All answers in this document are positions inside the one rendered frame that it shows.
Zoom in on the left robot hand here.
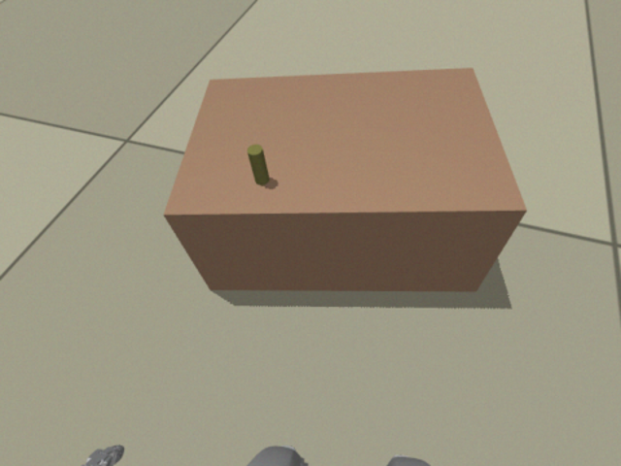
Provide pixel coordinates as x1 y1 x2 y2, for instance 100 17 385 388
81 445 124 466

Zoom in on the can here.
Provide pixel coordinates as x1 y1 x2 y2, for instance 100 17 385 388
247 145 270 185

